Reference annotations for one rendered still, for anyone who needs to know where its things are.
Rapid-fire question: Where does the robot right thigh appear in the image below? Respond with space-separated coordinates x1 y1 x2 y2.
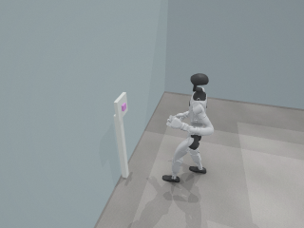
186 132 199 155

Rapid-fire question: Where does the robot right foot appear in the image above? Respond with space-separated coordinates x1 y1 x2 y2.
189 166 207 174

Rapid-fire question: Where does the left robot forearm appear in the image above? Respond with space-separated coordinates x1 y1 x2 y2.
180 122 214 136

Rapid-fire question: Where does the left robot hand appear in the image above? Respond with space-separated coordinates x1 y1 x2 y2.
166 115 182 129

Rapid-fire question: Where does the panel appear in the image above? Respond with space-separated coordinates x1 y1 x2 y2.
113 92 129 179

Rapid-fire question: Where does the right robot hand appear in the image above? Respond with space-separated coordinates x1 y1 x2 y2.
174 113 185 121

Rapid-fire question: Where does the left robot upper arm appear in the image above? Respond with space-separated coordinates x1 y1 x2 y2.
192 102 214 136

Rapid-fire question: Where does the right robot forearm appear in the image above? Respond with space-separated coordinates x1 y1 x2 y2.
182 111 190 118

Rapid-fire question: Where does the button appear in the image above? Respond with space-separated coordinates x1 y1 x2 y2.
121 103 126 111

